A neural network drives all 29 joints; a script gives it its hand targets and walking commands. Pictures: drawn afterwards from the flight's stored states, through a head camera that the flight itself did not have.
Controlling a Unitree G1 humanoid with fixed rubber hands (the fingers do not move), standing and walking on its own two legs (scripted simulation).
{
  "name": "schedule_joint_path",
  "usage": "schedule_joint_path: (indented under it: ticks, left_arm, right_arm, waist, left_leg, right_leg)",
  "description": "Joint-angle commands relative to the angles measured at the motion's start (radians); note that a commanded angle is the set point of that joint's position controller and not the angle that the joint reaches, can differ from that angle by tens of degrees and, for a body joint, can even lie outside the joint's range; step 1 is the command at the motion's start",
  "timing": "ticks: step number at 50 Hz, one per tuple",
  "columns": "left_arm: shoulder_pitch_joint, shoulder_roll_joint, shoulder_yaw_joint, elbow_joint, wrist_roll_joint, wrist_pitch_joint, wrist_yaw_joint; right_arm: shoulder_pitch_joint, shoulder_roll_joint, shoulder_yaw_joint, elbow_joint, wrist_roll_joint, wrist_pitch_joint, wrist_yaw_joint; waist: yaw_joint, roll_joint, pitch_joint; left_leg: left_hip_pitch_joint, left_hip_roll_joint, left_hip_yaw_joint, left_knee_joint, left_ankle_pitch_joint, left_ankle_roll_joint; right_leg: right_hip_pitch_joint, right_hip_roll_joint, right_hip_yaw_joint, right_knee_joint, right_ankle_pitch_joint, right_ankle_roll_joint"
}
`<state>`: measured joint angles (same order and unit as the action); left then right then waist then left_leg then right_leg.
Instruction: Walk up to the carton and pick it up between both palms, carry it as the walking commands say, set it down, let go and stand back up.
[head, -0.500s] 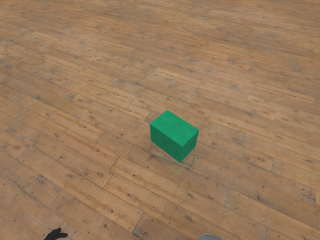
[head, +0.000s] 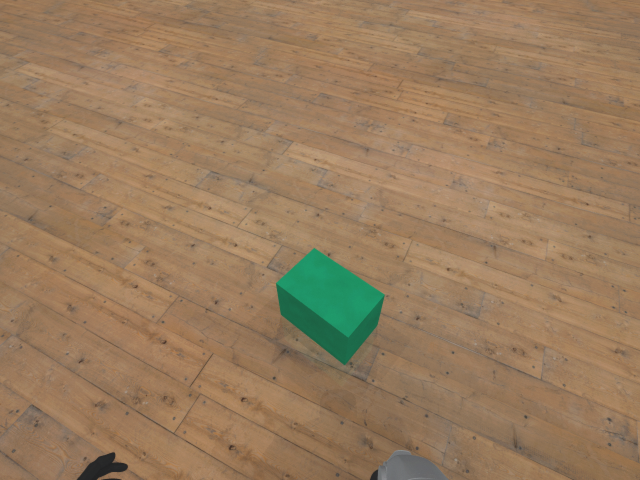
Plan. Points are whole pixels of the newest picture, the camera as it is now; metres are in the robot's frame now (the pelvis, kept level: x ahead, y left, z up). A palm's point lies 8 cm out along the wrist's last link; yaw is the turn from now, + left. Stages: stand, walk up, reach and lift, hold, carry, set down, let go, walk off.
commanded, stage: walk up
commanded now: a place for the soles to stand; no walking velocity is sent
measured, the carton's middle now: (329, 305) +0.71 -0.01 -0.64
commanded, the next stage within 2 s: none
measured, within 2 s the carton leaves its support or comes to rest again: neither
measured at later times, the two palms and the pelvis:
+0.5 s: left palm (121, 403) +0.24 +0.30 -0.09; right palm (611, 428) +0.19 -0.35 -0.07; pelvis +0.16 -0.02 +0.01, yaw +1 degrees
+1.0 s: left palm (135, 364) +0.30 +0.31 -0.10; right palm (532, 328) +0.35 -0.32 -0.10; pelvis +0.21 -0.02 -0.01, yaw +3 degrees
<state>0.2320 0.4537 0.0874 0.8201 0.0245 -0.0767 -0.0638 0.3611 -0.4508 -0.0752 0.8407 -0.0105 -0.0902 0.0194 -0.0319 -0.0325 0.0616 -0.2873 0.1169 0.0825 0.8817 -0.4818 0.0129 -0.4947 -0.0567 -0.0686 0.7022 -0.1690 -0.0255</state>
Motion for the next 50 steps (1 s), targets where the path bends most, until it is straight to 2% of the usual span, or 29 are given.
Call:
schedule_joint_path:
  ticks: [1, 4, 7, 9, 10, 11, 12, 13, 14, 16, 20, 21, 23, 24, 25, 26, 27, 30, 33, 34, 36, 37, 39, 41, 44, 46, 47, 49, 50]
  left_arm:
    - [0.162, 0.303, 0.075, -0.042, -0.031, -0.016, 0.040]
    - [0.038, 0.288, 0.063, -0.086, -0.019, -0.003, 0.037]
    - [-0.008, 0.305, 0.055, -0.099, -0.012, 0.000, 0.026]
    - [-0.069, 0.219, 0.030, -0.111, -0.006, 0.008, 0.021]
    - [-0.065, 0.129, 0.008, -0.132, -0.007, 0.022, 0.019]
    - [-0.111, 0.100, -0.002, -0.142, -0.006, 0.022, 0.030]
    - [-0.151, 0.216, 0.023, -0.127, 0.005, 0.025, 0.039]
    - [-0.085, 0.258, 0.035, -0.105, -0.004, 0.016, 0.032]
    - [-0.071, 0.236, 0.032, -0.090, -0.007, 0.011, 0.027]
    - [0.011, 0.219, 0.038, -0.050, -0.002, 0.001, 0.027]
    - [-0.015, 0.167, 0.030, -0.067, -0.008, 0.001, 0.021]
    - [0.023, 0.145, 0.024, -0.045, -0.018, -0.001, 0.024]
    - [0.131, 0.152, 0.035, 0.005, -0.009, -0.011, 0.042]
    - [0.172, 0.193, 0.050, 0.031, -0.010, -0.015, 0.058]
    - [0.192, 0.269, 0.066, 0.021, -0.011, -0.021, 0.071]
    - [0.167, 0.335, 0.063, -0.019, -0.023, -0.022, 0.079]
    - [0.115, 0.316, 0.052, -0.024, -0.029, -0.023, 0.086]
    - [0.066, 0.277, 0.045, -0.024, -0.016, -0.004, 0.098]
    - [-0.047, 0.243, 0.013, -0.039, -0.015, 0.016, 0.098]
    - [-0.052, 0.196, 0.002, -0.042, -0.015, 0.020, 0.099]
    - [-0.059, 0.160, -0.007, -0.027, -0.025, 0.034, 0.100]
    - [-0.068, 0.191, 0.002, 0.007, -0.021, 0.028, 0.108]
    - [-0.049, 0.196, 0.000, 0.024, -0.011, -0.003, 0.106]
    - [-0.026, 0.257, 0.009, 0.050, -0.024, -0.005, 0.110]
    - [-0.061, 0.250, 0.004, 0.054, -0.023, 0.000, 0.118]
    - [-0.122, 0.221, -0.002, 0.055, -0.028, 0.011, 0.116]
    - [-0.154, 0.184, -0.015, 0.055, -0.032, 0.016, 0.115]
    - [-0.163, 0.161, -0.017, 0.074, -0.033, 0.031, 0.110]
    - [-0.165, 0.154, -0.025, 0.078, -0.031, 0.033, 0.110]
  right_arm:
    - [-0.059, -0.215, -0.043, -0.081, 0.017, -0.017, -0.012]
    - [0.023, -0.213, -0.050, -0.036, 0.014, -0.019, 0.001]
    - [0.067, -0.204, -0.061, -0.013, -0.009, -0.007, 0.014]
    - [0.202, -0.203, -0.087, 0.028, -0.012, -0.020, 0.002]
    - [0.285, -0.278, -0.106, 0.053, -0.037, -0.028, -0.013]
    - [0.191, -0.363, -0.114, -0.002, -0.043, -0.031, -0.021]
    - [0.090, -0.372, -0.114, -0.046, -0.013, -0.038, -0.024]
    - [0.037, -0.336, -0.105, -0.059, -0.007, -0.038, -0.023]
    - [0.031, -0.305, -0.101, -0.045, -0.006, -0.040, -0.026]
    - [-0.008, -0.275, -0.087, -0.056, -0.005, -0.039, -0.021]
    - [-0.004, -0.262, -0.075, -0.059, -0.010, -0.022, -0.019]
    - [-0.064, -0.265, -0.067, -0.062, -0.011, -0.014, -0.014]
    - [-0.111, -0.191, -0.035, -0.089, 0.003, 0.005, -0.016]
    - [-0.085, -0.147, -0.023, -0.088, 0.007, 0.015, -0.016]
    - [-0.066, -0.098, -0.011, -0.109, 0.022, 0.021, -0.025]
    - [-0.036, -0.130, -0.015, -0.119, 0.024, 0.038, -0.037]
    - [-0.070, -0.157, -0.028, -0.103, 0.018, 0.052, -0.038]
    - [-0.009, -0.176, -0.040, -0.029, 0.012, 0.063, -0.034]
    - [0.046, -0.182, -0.055, 0.025, -0.007, 0.062, -0.042]
    - [0.041, -0.186, -0.065, 0.023, -0.017, 0.059, -0.048]
    - [-0.143, -0.270, -0.070, -0.019, -0.014, 0.058, -0.039]
    - [-0.216, -0.253, -0.063, -0.026, -0.005, 0.064, -0.033]
    - [-0.211, -0.168, -0.036, -0.003, 0.020, 0.064, -0.034]
    - [-0.177, -0.180, -0.039, 0.004, 0.018, 0.069, -0.036]
    - [-0.189, -0.158, -0.038, 0.019, 0.021, 0.072, -0.034]
    - [-0.163, -0.180, -0.042, 0.039, 0.011, 0.070, -0.029]
    - [-0.175, -0.188, -0.042, 0.047, 0.006, 0.069, -0.029]
    - [-0.242, -0.212, -0.037, 0.057, 0.002, 0.072, -0.029]
    - [-0.272, -0.219, -0.040, 0.048, -0.001, 0.075, -0.030]
  waist:
    - [0.112, -0.050, -0.101]
    - [0.055, -0.113, -0.058]
    - [0.012, -0.175, -0.023]
    - [-0.078, -0.051, -0.043]
    - [-0.128, 0.245, -0.044]
    - [-0.102, 0.360, 0.039]
    - [-0.092, 0.172, 0.073]
    - [-0.046, 0.083, 0.073]
    - [-0.036, 0.054, 0.064]
    - [-0.006, 0.118, 0.025]
    - [-0.011, 0.184, 0.045]
    - [0.028, 0.234, 0.003]
    - [0.085, 0.163, -0.068]
    - [0.101, 0.087, -0.124]
    - [0.118, -0.124, -0.132]
    - [0.090, -0.157, -0.164]
    - [0.072, -0.055, -0.123]
    - [0.056, -0.099, -0.141]
    - [-0.006, -0.123, -0.132]
    - [-0.021, -0.047, -0.148]
    - [0.049, 0.112, -0.030]
    - [0.049, 0.060, -0.022]
    - [0.057, -0.034, -0.122]
    - [0.033, -0.008, -0.194]
    - [0.022, -0.059, -0.184]
    - [-0.005, -0.046, -0.186]
    - [-0.005, 0.029, -0.173]
    - [0.021, 0.066, -0.136]
    - [0.034, 0.108, -0.118]
  left_leg:
    - [-0.518, -0.023, -0.130, 0.369, 0.032, 0.029]
    - [-0.299, -0.009, -0.091, 0.113, -0.058, 0.015]
    - [-0.085, -0.036, -0.025, -0.075, 0.072, 0.020]
    - [0.186, -0.095, -0.002, -0.217, 0.148, 0.034]
    - [0.307, 0.034, -0.289, -0.439, -0.214, 0.092]
    - [0.197, 0.276, -0.795, -0.719, -0.602, 0.160]
    - [0.122, 0.343, -0.843, -0.729, -0.575, 0.241]
    - [0.127, 0.337, -0.756, -0.661, -0.468, 0.271]
    - [0.127, 0.284, -0.650, -0.610, -0.303, 0.250]
    - [0.109, 0.226, -0.461, -0.548, -0.118, 0.232]
    - [-0.022, 0.202, -0.231, -0.475, 0.342, 0.224]
    - [-0.047, 0.185, -0.176, -0.422, 0.447, 0.213]
    - [-0.140, 0.105, -0.046, -0.214, 0.507, 0.149]
    - [-0.186, 0.037, 0.019, -0.037, 0.451, 0.098]
    - [-0.308, -0.048, 0.041, 0.202, 0.291, 0.031]
    - [-0.337, -0.082, -0.054, 0.218, -0.080, 0.028]
    - [-0.289, -0.030, -0.110, 0.209, -0.122, 0.016]
    - [-0.243, -0.039, -0.124, 0.139, -0.139, 0.025]
    - [-0.007, -0.056, -0.092, -0.133, 0.090, 0.029]
    - [0.031, -0.025, -0.178, -0.249, 0.114, 0.054]
    - [-0.119, 0.149, -0.467, -0.399, 0.079, 0.164]
    - [-0.200, 0.144, -0.409, -0.330, 0.217, 0.198]
    - [-0.139, 0.011, -0.180, -0.133, 0.450, 0.080]
    - [-0.116, -0.041, -0.103, -0.008, 0.422, 0.029]
    - [-0.080, -0.046, -0.107, -0.029, 0.351, 0.029]
    - [-0.009, -0.021, -0.137, -0.128, 0.399, 0.058]
    - [-0.008, 0.011, -0.215, -0.192, 0.394, 0.090]
    - [-0.076, 0.089, -0.350, -0.292, 0.305, 0.166]
    - [-0.109, 0.107, -0.351, -0.320, 0.290, 0.185]
  right_leg:
    - [0.476, -0.330, 0.610, -0.358, -0.335, -0.270]
    - [0.176, -0.272, 0.350, -0.335, -0.417, -0.240]
    - [-0.015, -0.255, 0.269, -0.330, -0.465, -0.211]
    - [-0.223, -0.150, 0.150, -0.108, -0.540, -0.132]
    - [-0.419, -0.046, 0.039, 0.242, -0.554, -0.068]
    - [-0.544, 0.071, 0.025, 0.465, -0.405, -0.014]
    - [-0.495, -0.008, 0.182, 0.493, -0.316, -0.008]
    - [-0.439, -0.061, 0.162, 0.485, -0.257, -0.005]
    - [-0.434, -0.052, 0.173, 0.451, -0.208, -0.006]
    - [-0.306, -0.048, 0.135, 0.382, -0.194, 0.004]
    - [-0.092, -0.039, 0.047, 0.149, -0.215, 0.010]
    - [0.006, -0.019, 0.026, 0.082, -0.171, 0.006]
    - [0.248, 0.041, -0.003, -0.048, 0.036, -0.012]
    - [0.358, 0.024, 0.053, -0.076, 0.066, -0.016]
    - [0.395, -0.197, 0.376, -0.172, 0.121, -0.087]
    - [0.387, -0.339, 0.655, -0.287, 0.101, -0.228]
    - [0.323, -0.325, 0.605, -0.265, 0.080, -0.253]
    - [0.244, -0.268, 0.500, -0.214, -0.102, -0.194]
    - [0.020, -0.234, 0.325, -0.089, -0.014, -0.140]
    - [-0.028, -0.189, 0.245, 0.020, -0.012, -0.090]
    - [-0.062, -0.009, 0.033, 0.150, -0.206, -0.004]
    - [0.056, -0.003, 0.049, 0.143, -0.166, -0.018]
    - [0.174, -0.108, 0.169, 0.004, 0.156, -0.074]
    - [0.199, -0.224, 0.326, -0.024, 0.351, -0.170]
    - [0.185, -0.244, 0.326, -0.039, 0.399, -0.177]
    - [0.108, -0.180, 0.208, 0.020, 0.282, -0.109]
    - [0.067, -0.134, 0.145, 0.063, 0.169, -0.073]
    - [0.061, -0.037, 0.046, 0.133, -0.067, -0.023]
    - [0.091, -0.017, 0.038, 0.124, -0.122, -0.029]
